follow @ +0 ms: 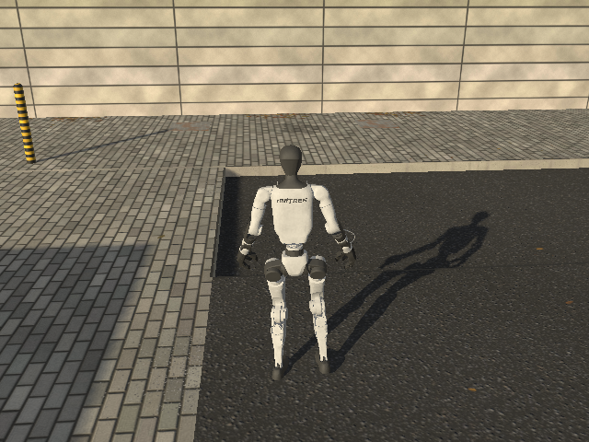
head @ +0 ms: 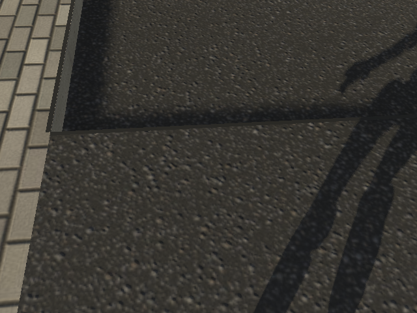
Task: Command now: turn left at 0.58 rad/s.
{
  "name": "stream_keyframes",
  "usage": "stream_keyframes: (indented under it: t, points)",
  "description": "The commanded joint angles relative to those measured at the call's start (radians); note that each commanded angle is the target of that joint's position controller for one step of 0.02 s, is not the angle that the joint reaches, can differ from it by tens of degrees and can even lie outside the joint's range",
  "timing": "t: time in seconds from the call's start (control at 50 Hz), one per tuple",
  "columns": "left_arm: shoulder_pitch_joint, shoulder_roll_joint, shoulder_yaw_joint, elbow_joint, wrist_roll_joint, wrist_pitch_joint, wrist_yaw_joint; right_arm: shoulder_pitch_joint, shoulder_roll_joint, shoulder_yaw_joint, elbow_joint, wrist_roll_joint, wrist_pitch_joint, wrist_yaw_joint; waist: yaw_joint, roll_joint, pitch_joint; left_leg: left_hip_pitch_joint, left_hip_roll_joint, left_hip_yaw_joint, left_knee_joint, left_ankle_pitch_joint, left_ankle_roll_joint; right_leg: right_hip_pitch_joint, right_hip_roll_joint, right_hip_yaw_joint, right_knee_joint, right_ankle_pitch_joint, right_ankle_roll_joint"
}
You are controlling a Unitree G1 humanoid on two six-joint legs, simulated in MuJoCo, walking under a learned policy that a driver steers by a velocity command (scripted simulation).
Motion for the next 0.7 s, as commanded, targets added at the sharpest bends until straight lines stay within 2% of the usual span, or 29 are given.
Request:
stream_keyframes:
  t: [0.02, 0.06, 0.08, 0.1, 0.12, 0.14, 0.16, 0.18, 0.2, 0.24, 0.28, 0.32, 0.36, 0.4, 0.42, 0.44, 0.46, 0.48, 0.5, 0.52, 0.54, 0.56, 0.62, 0.7]
  points:
    - [-0.019, 0.102, 0.021, -0.074, -0.004, -0.034, -0.013, -0.037, -0.179, -0.046, -0.077, 0.005, -0.002, -0.001, 0.001, 0.171, -0.122, 0.139, 0.252, -0.322, -0.063, 0.369, 0.162, 0.011, 0.019, -0.007, -0.099, -0.010, -0.016]
    - [0.043, 0.104, 0.024, -0.057, -0.006, -0.043, -0.024, -0.070, -0.169, -0.041, -0.092, 0.017, 0.007, -0.007, 0.044, 0.166, -0.133, 0.122, 0.213, -0.331, -0.016, 0.370, 0.121, 0.125, 0.020, -0.025, -0.292, 0.121, -0.038]
    - [0.073, 0.124, 0.031, -0.046, -0.001, -0.045, -0.025, -0.069, -0.151, -0.036, -0.100, 0.020, 0.010, -0.013, 0.054, 0.143, -0.139, 0.068, 0.174, -0.311, 0.022, 0.271, 0.079, 0.225, -0.026, -0.007, -0.382, 0.250, -0.059]
    - [0.085, 0.188, 0.042, -0.054, 0.016, -0.039, -0.019, -0.018, -0.100, -0.021, -0.103, 0.006, 0.008, -0.011, 0.022, -0.025, -0.178, -0.043, 0.090, -0.204, 0.189, -0.002, 0.022, 0.353, -0.216, 0.155, -0.395, 0.388, -0.129]
    - [0.062, 0.241, 0.047, -0.056, 0.043, -0.027, -0.017, 0.032, -0.090, -0.022, -0.118, 0.010, 0.000, -0.009, -0.030, -0.260, -0.134, -0.253, -0.078, -0.028, 0.362, -0.424, -0.038, 0.382, -0.382, 0.377, -0.392, 0.630, -0.301]
    - [0.053, 0.187, 0.034, -0.072, 0.045, -0.029, -0.019, 0.048, -0.175, -0.044, -0.103, -0.007, -0.009, -0.009, -0.008, -0.210, -0.138, -0.288, -0.006, -0.006, 0.593, -0.459, -0.084, 0.330, -0.455, 0.423, -0.396, 0.611, -0.396]
    - [0.017, 0.136, 0.017, -0.086, 0.036, -0.030, -0.016, 0.047, -0.209, -0.061, -0.083, 0.002, -0.007, -0.007, -0.013, -0.141, -0.116, -0.281, 0.016, -0.007, 0.678, -0.387, -0.099, 0.295, -0.392, 0.325, -0.387, 0.552, -0.373]
    - [-0.018, 0.114, 0.009, -0.088, 0.022, -0.027, -0.015, 0.051, -0.188, -0.060, -0.064, 0.002, 0.003, -0.011, -0.022, -0.111, -0.093, -0.281, 0.024, 0.003, 0.706, -0.326, -0.118, 0.277, -0.319, 0.233, -0.378, 0.480, -0.324]
    - [-0.025, 0.104, 0.002, -0.088, 0.009, -0.025, -0.014, 0.047, -0.164, -0.055, -0.060, -0.001, 0.011, -0.013, -0.011, -0.114, -0.077, -0.296, 0.022, 0.004, 0.721, -0.280, -0.133, 0.276, -0.287, 0.189, -0.377, 0.458, -0.305]
    - [0.001, 0.109, -0.003, -0.073, 0.010, -0.018, -0.009, 0.026, -0.110, -0.037, -0.071, 0.004, 0.014, -0.008, 0.005, -0.133, -0.068, -0.270, 0.018, 0.040, 0.665, -0.234, -0.149, 0.270, -0.244, 0.114, -0.381, 0.502, -0.306]
    - [0.027, 0.113, -0.005, -0.062, 0.015, -0.011, -0.006, -0.006, -0.081, -0.022, -0.087, 0.006, 0.009, -0.007, 0.027, -0.158, -0.090, -0.244, 0.040, 0.073, 0.525, -0.227, -0.155, 0.321, -0.240, 0.089, -0.371, 0.524, -0.314]
    - [0.017, 0.125, -0.004, -0.059, 0.014, -0.005, -0.008, -0.025, -0.054, -0.005, -0.096, -0.002, 0.007, -0.002, 0.037, -0.176, -0.109, -0.142, 0.076, 0.115, 0.360, -0.235, -0.153, 0.310, -0.239, 0.065, -0.360, 0.538, -0.312]
    - [0.034, 0.150, -0.001, -0.049, 0.009, 0.003, -0.014, -0.028, -0.061, -0.003, -0.094, 0.000, 0.005, 0.002, 0.054, -0.194, -0.113, -0.063, 0.079, 0.159, 0.228, -0.205, -0.147, 0.295, -0.251, 0.074, -0.352, 0.557, -0.316]
    - [0.029, 0.149, -0.007, -0.040, -0.004, 0.007, -0.019, 0.023, -0.067, -0.007, -0.068, 0.001, 0.005, 0.005, 0.025, -0.175, -0.108, 0.041, 0.067, 0.189, 0.015, -0.050, -0.123, 0.268, -0.240, 0.067, -0.320, 0.529, -0.295]
    - [0.044, 0.134, -0.014, -0.029, -0.011, 0.005, -0.021, 0.048, -0.069, -0.008, -0.054, -0.004, 0.004, 0.007, 0.010, -0.155, -0.099, 0.121, 0.062, 0.191, -0.130, 0.069, -0.097, 0.234, -0.224, 0.057, -0.306, 0.483, -0.261]
    - [0.085, 0.111, -0.025, -0.015, -0.003, -0.007, -0.026, 0.048, -0.102, -0.011, -0.060, -0.012, 0.005, 0.002, 0.020, -0.104, -0.116, 0.234, 0.118, 0.112, -0.154, 0.195, -0.067, 0.163, -0.203, 0.042, -0.290, 0.395, -0.195]
    - [0.112, 0.067, -0.043, -0.024, 0.036, -0.021, -0.036, 0.066, -0.178, -0.023, -0.072, -0.023, 0.008, -0.009, 0.056, 0.091, -0.172, 0.331, 0.283, -0.060, -0.101, 0.473, -0.007, 0.086, -0.124, -0.043, -0.172, 0.193, -0.117]
    - [0.098, 0.035, -0.051, -0.025, 0.033, -0.024, -0.032, 0.004, -0.124, -0.004, -0.064, -0.036, 0.003, 0.002, 0.077, 0.205, -0.155, 0.160, 0.334, -0.091, -0.101, 0.380, 0.093, 0.146, -0.086, -0.082, -0.234, 0.000, -0.069]
    - [0.064, 0.078, -0.045, -0.016, 0.034, -0.020, -0.027, -0.049, -0.064, 0.011, -0.083, -0.035, -0.009, 0.013, 0.063, 0.140, -0.112, 0.111, 0.275, -0.056, -0.114, 0.226, 0.086, 0.196, -0.088, -0.084, -0.248, 0.068, -0.044]
    - [0.040, 0.084, -0.044, -0.012, 0.034, -0.018, -0.026, -0.036, -0.053, 0.013, -0.067, -0.040, -0.018, 0.017, 0.049, 0.133, -0.100, 0.105, 0.227, -0.024, -0.111, 0.127, 0.046, 0.202, -0.081, -0.091, -0.256, 0.140, -0.038]
    - [0.039, 0.094, -0.040, 0.001, 0.028, -0.013, -0.021, -0.018, -0.075, 0.010, -0.061, -0.039, -0.026, 0.018, 0.036, 0.124, -0.077, 0.089, 0.198, -0.003, -0.113, 0.105, 0.022, 0.203, -0.077, -0.095, -0.248, 0.168, -0.036]
    - [0.050, 0.101, -0.038, 0.006, 0.027, -0.007, -0.017, -0.014, -0.083, 0.009, -0.053, -0.034, -0.034, 0.019, 0.039, 0.121, -0.053, 0.074, 0.197, -0.006, -0.113, 0.114, 0.012, 0.201, -0.082, -0.088, -0.257, 0.192, -0.035]
    - [0.069, 0.094, -0.041, 0.036, 0.021, -0.008, -0.015, 0.012, -0.064, 0.017, -0.035, -0.029, -0.040, 0.013, 0.038, 0.093, -0.046, 0.075, 0.180, 0.014, -0.095, 0.160, 0.000, 0.215, -0.087, -0.085, -0.271, 0.224, -0.037]
    - [0.077, 0.094, -0.041, 0.076, 0.019, -0.008, -0.013, 0.011, -0.058, 0.019, -0.022, -0.027, -0.038, 0.011, 0.035, 0.050, -0.046, 0.083, 0.169, 0.024, -0.087, 0.183, 0.003, 0.225, -0.090, -0.086, -0.283, 0.240, -0.031]
Keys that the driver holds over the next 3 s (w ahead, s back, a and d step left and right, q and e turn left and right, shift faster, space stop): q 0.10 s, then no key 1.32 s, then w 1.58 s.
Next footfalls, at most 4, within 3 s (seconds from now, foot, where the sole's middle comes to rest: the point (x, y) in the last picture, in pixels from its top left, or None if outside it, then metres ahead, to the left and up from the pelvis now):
0.10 right None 0.07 -0.14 -0.78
0.44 left None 0.01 0.12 -0.78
2.12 left None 0.42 0.16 -0.78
2.66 right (213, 223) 0.76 -0.03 -0.78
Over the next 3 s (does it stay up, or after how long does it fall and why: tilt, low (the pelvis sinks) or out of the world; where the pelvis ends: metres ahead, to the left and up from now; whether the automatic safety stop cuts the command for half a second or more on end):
stays up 0.74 0.05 0.01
